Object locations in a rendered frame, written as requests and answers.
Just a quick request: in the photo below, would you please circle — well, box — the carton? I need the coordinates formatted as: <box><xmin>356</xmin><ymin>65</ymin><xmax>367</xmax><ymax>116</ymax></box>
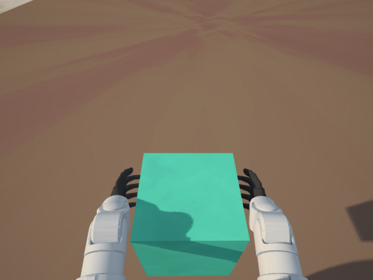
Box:
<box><xmin>130</xmin><ymin>153</ymin><xmax>250</xmax><ymax>277</ymax></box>

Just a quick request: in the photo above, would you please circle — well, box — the right robot forearm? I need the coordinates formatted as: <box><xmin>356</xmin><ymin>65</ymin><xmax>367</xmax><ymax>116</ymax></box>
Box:
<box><xmin>249</xmin><ymin>196</ymin><xmax>308</xmax><ymax>280</ymax></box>

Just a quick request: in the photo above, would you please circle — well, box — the robot left hand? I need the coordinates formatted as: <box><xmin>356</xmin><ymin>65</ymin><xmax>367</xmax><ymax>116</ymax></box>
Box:
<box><xmin>111</xmin><ymin>167</ymin><xmax>140</xmax><ymax>208</ymax></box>

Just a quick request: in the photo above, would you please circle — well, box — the left robot forearm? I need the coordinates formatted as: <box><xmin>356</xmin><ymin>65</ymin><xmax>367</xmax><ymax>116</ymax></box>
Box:
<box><xmin>76</xmin><ymin>195</ymin><xmax>130</xmax><ymax>280</ymax></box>

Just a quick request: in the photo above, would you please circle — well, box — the robot right hand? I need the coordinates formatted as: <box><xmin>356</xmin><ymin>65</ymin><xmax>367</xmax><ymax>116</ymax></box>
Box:
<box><xmin>237</xmin><ymin>169</ymin><xmax>266</xmax><ymax>210</ymax></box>

